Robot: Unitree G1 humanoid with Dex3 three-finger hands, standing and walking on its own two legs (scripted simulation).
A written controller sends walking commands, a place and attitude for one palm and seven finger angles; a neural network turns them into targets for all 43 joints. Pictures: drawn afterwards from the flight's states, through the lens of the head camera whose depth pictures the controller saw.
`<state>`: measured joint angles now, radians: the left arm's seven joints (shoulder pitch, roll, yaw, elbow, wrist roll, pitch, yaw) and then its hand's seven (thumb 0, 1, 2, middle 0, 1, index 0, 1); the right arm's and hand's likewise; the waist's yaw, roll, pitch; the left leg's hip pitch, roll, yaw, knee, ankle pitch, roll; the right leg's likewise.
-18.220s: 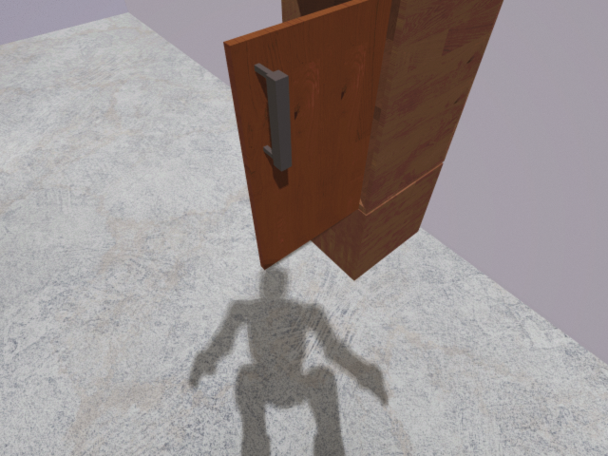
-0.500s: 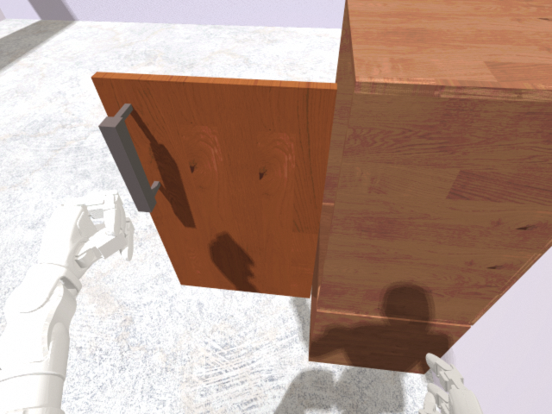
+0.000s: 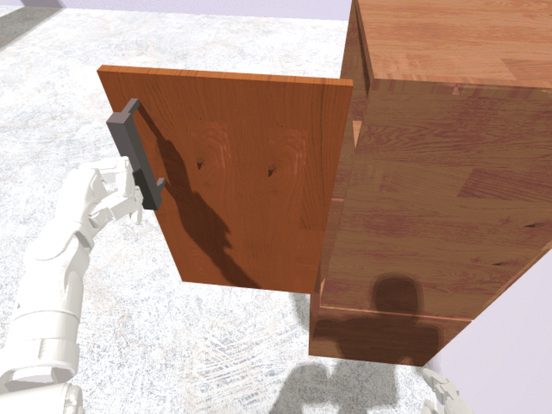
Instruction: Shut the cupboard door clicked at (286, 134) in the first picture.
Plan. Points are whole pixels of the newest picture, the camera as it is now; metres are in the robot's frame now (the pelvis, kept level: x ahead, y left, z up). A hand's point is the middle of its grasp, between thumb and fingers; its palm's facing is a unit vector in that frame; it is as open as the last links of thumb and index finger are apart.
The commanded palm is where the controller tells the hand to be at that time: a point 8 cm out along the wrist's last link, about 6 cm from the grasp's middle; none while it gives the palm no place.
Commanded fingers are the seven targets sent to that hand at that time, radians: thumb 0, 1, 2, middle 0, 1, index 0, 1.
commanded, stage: bring the fist close to the handle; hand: left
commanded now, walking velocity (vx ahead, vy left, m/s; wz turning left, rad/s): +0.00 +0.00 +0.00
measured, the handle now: (143, 157) +0.47 +0.23 +0.13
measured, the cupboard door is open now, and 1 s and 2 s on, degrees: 90 84 65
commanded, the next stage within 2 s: push the door shut along its arc in 0.34 s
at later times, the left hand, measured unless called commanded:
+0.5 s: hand (140, 205) +0.36 +0.20 +0.14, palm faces -0.04 -1.00 -0.03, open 3.1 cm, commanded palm +0.34 +0.25 +0.13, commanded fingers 0.00 0.90 0.90 -1.30 -1.50 -1.30 -1.50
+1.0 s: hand (153, 174) +0.42 +0.20 +0.14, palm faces -0.16 -0.99 -0.04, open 3.2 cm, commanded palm +0.41 +0.24 +0.13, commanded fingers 0.00 0.90 0.90 -1.30 -1.50 -1.30 -1.50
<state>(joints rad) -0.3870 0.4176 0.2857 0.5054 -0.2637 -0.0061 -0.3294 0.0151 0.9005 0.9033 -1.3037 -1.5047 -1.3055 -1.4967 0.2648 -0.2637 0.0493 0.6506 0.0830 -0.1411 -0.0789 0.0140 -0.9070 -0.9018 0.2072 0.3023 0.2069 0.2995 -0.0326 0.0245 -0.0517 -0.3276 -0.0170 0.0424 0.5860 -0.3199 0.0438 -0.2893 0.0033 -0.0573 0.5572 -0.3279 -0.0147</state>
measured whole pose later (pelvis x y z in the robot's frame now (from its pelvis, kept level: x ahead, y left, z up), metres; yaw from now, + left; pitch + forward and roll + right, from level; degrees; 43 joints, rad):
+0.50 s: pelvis +0.00 +0.00 +0.00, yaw +0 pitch +2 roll -1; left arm -0.33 0.36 0.24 0.43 -0.26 -0.03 -0.28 0.02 0.90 0.90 -1.30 -1.50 -1.31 -1.50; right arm 0.28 -0.26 0.04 0.65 0.08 -0.10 -0.07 0.01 -0.91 -0.90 0.21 0.30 0.21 0.30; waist -0.02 0.03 -0.05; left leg -0.29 -0.02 0.05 0.56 -0.31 0.05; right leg -0.25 0.00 -0.05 0.53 -0.31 -0.01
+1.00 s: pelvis -0.01 -0.01 -0.01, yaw +0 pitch +6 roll -1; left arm -0.69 0.53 0.30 0.94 -0.25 -0.17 -0.50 0.02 0.90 0.90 -1.33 -1.50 -1.33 -1.50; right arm 0.35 -0.31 0.03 0.69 0.07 -0.06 -0.08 0.01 -0.91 -0.90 0.21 0.30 0.21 0.30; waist -0.09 0.02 -0.05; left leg -0.42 0.00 0.03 0.64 -0.33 0.03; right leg -0.39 0.02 -0.06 0.61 -0.34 -0.03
